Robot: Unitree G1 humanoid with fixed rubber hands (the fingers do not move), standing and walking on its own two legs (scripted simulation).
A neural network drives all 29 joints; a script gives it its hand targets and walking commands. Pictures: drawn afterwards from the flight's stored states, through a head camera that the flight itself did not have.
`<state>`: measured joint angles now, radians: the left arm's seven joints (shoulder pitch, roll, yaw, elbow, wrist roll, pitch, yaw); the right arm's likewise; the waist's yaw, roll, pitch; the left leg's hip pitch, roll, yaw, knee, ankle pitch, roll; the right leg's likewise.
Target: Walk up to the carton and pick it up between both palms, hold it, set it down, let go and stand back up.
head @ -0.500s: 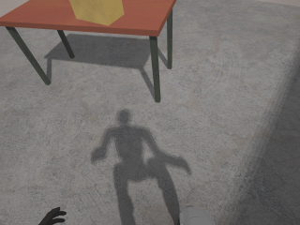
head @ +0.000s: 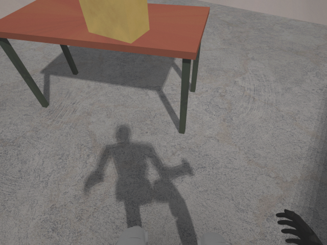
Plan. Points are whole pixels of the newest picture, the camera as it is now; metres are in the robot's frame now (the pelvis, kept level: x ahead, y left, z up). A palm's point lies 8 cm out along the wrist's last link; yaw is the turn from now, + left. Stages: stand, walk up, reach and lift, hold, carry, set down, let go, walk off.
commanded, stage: walk up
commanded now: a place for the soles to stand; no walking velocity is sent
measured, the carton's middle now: (114, 7) +1.17 +0.32 +0.10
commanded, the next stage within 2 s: none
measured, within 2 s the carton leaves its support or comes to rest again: neither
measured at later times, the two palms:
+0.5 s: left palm (38, 173) +0.30 +0.39 -0.03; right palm (260, 185) +0.29 -0.23 -0.07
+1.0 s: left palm (43, 118) +0.51 +0.48 -0.04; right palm (220, 140) +0.45 -0.15 -0.09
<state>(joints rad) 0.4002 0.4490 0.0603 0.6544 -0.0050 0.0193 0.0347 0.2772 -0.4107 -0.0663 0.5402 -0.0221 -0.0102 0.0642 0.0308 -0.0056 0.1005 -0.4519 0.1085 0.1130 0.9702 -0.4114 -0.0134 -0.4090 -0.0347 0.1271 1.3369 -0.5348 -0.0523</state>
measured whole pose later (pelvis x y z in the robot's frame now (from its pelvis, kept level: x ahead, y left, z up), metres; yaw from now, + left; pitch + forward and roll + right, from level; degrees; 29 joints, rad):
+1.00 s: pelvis +0.40 +0.18 +0.01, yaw -5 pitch -5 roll -2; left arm 0.39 0.39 -0.01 0.57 0.03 -0.07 0.06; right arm 0.31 -0.47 -0.10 0.63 -0.04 0.09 0.06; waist -0.01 0.12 0.11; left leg -0.57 0.07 -0.04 1.27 -0.53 0.00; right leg -0.31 -0.06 -0.08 0.90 -0.51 0.01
